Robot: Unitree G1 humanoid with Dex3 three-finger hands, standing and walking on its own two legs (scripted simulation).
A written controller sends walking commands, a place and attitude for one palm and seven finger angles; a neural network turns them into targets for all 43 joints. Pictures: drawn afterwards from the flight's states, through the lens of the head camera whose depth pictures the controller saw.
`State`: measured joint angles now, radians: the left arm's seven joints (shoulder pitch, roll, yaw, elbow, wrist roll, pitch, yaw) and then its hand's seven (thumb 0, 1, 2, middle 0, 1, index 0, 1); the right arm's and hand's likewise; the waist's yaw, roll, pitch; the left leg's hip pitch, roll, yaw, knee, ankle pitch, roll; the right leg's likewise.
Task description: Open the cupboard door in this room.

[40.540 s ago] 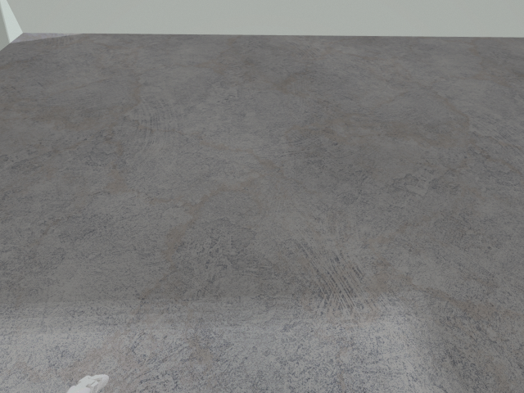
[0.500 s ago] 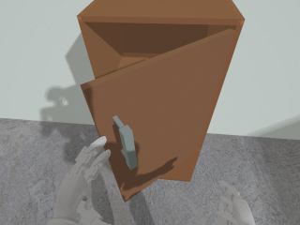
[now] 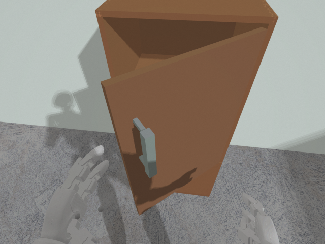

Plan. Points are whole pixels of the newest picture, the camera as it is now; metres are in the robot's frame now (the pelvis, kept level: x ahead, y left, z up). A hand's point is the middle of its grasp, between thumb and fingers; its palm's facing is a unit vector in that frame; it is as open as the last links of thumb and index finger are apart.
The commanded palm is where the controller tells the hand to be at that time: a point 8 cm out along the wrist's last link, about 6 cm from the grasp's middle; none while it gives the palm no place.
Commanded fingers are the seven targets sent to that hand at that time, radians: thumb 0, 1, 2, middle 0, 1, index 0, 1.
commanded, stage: draw the hand back to the body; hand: left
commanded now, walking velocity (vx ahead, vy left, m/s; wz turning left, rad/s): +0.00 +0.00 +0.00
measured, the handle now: (144, 149) +0.30 +0.07 +0.12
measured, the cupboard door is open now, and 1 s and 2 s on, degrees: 41 41 41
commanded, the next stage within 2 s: step back with the hand held close in 1.48 s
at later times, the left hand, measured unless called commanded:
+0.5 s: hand (62, 188) +0.18 +0.20 +0.15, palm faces +0.10 -0.97 -0.22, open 15.7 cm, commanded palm +0.14 +0.25 +0.17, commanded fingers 0.00 -0.12 0.47 -0.16 -0.30 -0.16 -0.30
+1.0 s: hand (36, 149) +0.23 +0.25 +0.19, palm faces +0.36 -0.84 -0.40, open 10.2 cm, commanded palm +0.18 +0.30 +0.21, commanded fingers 0.00 0.76 0.84 -0.19 -0.30 -0.19 -0.30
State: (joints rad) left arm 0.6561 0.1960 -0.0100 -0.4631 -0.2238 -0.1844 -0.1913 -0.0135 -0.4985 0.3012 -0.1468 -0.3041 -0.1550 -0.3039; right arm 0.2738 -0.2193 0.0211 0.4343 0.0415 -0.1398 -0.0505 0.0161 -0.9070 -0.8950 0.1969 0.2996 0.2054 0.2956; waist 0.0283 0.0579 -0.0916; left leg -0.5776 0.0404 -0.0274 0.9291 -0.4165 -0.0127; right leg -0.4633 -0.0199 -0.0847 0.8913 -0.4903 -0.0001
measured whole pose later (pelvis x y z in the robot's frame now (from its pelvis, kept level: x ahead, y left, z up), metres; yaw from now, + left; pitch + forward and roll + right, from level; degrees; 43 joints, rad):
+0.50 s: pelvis +0.01 +0.02 +0.02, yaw -1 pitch +0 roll -2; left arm 0.60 0.30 0.13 -0.56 -0.15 0.00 -0.05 -0.01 -0.39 0.35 -0.15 -0.30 -0.16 -0.30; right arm 0.26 -0.21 0.07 0.49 0.04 -0.17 -0.09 0.02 -0.91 -0.89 0.20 0.30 0.21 0.30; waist 0.05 0.05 -0.07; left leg -0.43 0.04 0.00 0.79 -0.37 0.01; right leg -0.30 -0.02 -0.07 0.72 -0.41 0.02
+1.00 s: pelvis +0.04 +0.02 +0.05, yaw -2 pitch -3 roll +0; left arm 0.53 0.34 0.27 -0.48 -0.06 -0.03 0.12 0.00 0.42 0.70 -0.19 -0.31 -0.20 -0.30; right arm 0.20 -0.21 0.04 0.59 0.00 -0.11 -0.08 0.02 -0.91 -0.89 0.20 0.30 0.21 0.30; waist 0.07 0.04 0.00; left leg -0.17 0.02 0.05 0.50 -0.28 0.01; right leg -0.08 -0.04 -0.03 0.45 -0.32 0.03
